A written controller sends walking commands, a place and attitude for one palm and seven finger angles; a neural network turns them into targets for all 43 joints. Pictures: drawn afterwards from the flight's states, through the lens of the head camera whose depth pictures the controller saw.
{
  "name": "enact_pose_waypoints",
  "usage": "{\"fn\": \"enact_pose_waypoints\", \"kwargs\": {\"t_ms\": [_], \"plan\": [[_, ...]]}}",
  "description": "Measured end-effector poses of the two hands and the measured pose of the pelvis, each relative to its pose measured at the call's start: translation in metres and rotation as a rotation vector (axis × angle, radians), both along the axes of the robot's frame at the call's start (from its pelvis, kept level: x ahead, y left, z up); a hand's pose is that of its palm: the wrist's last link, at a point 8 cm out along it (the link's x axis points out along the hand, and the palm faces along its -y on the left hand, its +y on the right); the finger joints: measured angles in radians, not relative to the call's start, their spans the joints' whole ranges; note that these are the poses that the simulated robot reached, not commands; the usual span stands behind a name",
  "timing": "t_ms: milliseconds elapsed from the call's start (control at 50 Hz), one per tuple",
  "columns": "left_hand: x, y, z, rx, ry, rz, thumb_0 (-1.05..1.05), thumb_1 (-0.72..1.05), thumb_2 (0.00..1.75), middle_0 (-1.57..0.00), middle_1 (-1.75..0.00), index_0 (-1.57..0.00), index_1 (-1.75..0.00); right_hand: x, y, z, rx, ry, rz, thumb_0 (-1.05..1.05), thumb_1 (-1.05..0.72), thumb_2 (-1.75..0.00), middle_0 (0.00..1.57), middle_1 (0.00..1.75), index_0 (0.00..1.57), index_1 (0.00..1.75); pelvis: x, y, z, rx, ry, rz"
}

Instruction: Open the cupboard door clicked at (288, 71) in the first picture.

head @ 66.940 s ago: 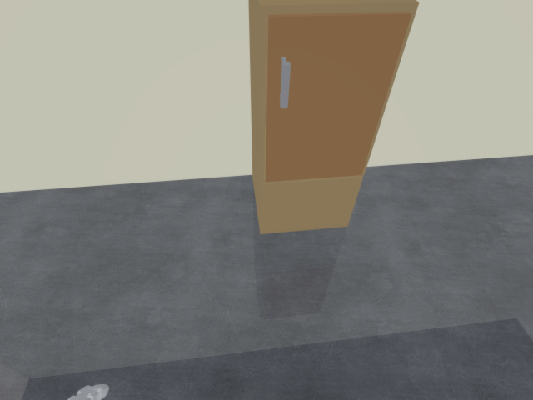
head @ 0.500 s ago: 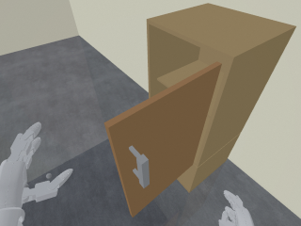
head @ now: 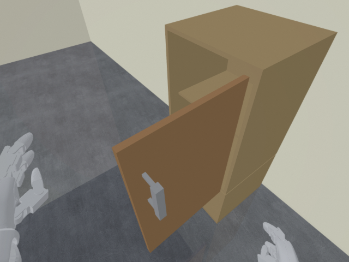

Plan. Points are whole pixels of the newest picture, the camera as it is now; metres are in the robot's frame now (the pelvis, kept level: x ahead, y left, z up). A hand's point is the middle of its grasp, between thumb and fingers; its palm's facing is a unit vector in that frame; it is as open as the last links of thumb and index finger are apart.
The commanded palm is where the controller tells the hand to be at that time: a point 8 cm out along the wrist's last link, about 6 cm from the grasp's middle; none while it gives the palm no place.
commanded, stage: draw the hand back to the body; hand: left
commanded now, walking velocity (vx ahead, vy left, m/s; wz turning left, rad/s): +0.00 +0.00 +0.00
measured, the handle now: (153, 196) +0.26 +0.09 +0.02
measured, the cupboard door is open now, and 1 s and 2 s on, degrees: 93 93 93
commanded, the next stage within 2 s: step back with the hand held close in 0.10 s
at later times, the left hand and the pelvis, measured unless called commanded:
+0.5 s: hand (43, 195) +0.18 +0.26 +0.14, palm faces +0.33 -0.81 -0.49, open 7.4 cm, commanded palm +0.12 +0.30 +0.17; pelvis -0.03 +0.01 +0.00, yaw -2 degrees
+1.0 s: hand out of the picture +0.05 +0.30 +0.15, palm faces +0.49 -0.74 -0.45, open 7.4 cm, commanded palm -0.01 +0.34 +0.17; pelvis -0.14 +0.03 -0.02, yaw +3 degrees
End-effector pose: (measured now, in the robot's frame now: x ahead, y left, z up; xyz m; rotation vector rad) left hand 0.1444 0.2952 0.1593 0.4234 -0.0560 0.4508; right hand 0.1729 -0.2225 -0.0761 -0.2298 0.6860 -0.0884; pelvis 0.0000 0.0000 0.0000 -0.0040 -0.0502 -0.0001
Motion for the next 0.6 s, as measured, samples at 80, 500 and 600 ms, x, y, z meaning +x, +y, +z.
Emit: {"fn": "enact_pose_waypoints", "kwargs": {"t_ms": [80,500,600], "plan": [[-0.003,-0.002,0.005,0.015,-0.018,0.002,0.01,0.88,0.9,-0.21,-0.31,-0.21,-0.3,-0.003,-0.005,0.0,-0.003,-0.001,-0.005,0.02,-0.9,-0.9,0.2,0.3,0.2,0.3,-0.001,-0.004,0.0,-0.001,-0.009,0.001],[-0.001,0.001,0.006,0.109,0.049,-0.101,0.01,0.89,0.9,-0.21,-0.3,-0.21,-0.3,-0.032,-0.016,0.001,-0.003,0.045,-0.12,0.02,-0.9,-0.9,0.2,0.3,0.2,0.3,-0.028,0.007,0.002,-0.01,0.048,-0.039],[-0.013,0.009,0.008,0.131,0.026,-0.136,0.01,0.89,0.9,-0.21,-0.31,-0.21,-0.3,-0.055,-0.011,0.006,-0.027,0.059,-0.146,0.02,-0.9,-0.9,0.2,0.3,0.2,0.3,-0.044,0.014,0.0,-0.009,0.047,-0.044]]}}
